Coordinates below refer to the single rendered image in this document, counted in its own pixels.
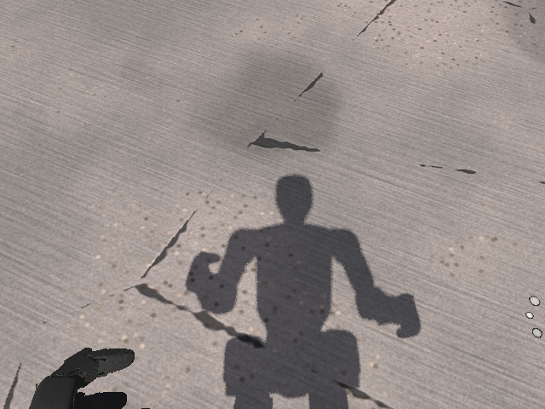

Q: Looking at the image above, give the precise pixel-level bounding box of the robot left hand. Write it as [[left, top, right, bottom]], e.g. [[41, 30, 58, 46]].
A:
[[29, 348, 150, 409]]

